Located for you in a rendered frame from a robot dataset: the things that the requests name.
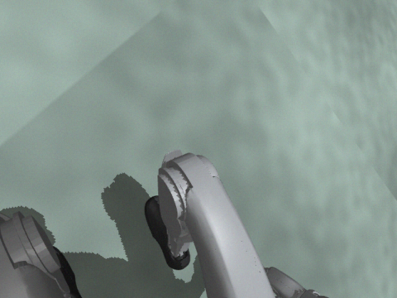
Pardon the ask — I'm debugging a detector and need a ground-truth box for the right robot hand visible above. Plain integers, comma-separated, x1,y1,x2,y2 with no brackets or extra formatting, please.
264,267,307,298

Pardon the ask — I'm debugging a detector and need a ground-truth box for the right robot foot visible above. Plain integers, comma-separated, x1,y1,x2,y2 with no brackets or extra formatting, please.
145,196,190,270

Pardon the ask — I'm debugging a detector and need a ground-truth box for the left robot foot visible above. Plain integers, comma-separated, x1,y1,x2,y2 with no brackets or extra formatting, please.
53,246,82,298

